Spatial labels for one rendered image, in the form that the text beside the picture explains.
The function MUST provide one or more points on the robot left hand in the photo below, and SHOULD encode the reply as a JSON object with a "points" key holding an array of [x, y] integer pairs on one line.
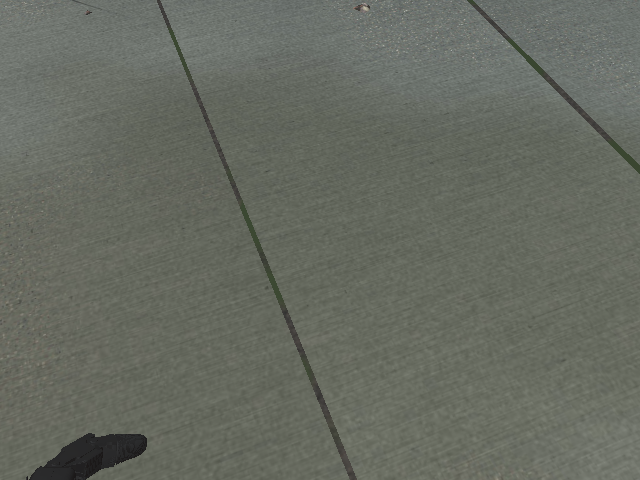
{"points": [[87, 455]]}

